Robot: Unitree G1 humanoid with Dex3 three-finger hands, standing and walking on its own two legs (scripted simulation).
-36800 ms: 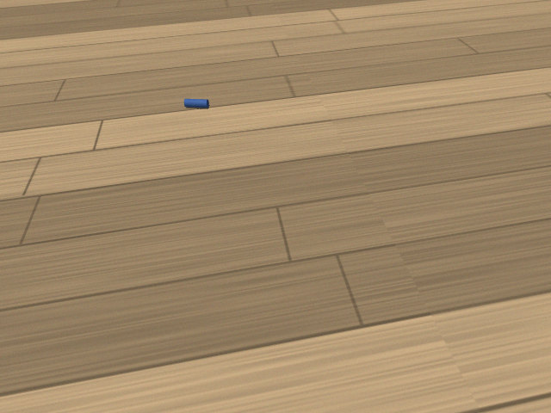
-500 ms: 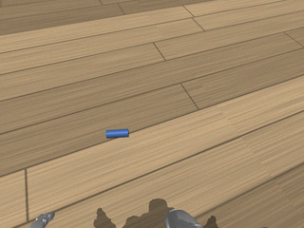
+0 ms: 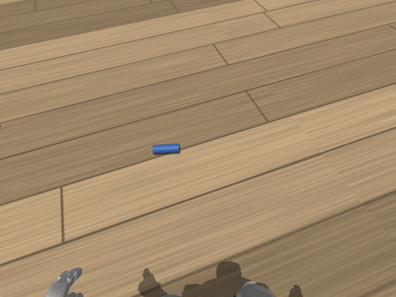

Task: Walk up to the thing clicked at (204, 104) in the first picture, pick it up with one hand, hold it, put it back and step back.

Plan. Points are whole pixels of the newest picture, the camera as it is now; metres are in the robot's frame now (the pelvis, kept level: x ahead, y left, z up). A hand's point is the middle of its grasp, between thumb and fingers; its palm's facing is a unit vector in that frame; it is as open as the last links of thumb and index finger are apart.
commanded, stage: step back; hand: left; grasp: from above
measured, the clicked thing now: (166, 148) +0.96 +0.23 -0.72
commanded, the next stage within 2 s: stand in 1.42 s
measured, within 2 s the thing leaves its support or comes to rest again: neither
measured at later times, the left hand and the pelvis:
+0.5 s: hand out of the picture -0.12 +0.24 -0.13, palm faces -0.03 -0.91 -0.42, open 7.4 cm; pelvis -0.15 -0.03 +0.01, yaw -4 degrees
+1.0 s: hand out of the picture -0.08 +0.23 -0.13, palm faces +0.01 -0.91 -0.41, open 7.4 cm; pelvis -0.16 -0.04 +0.01, yaw +0 degrees
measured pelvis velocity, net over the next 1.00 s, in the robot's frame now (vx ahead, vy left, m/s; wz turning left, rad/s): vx -0.16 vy -0.04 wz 0.00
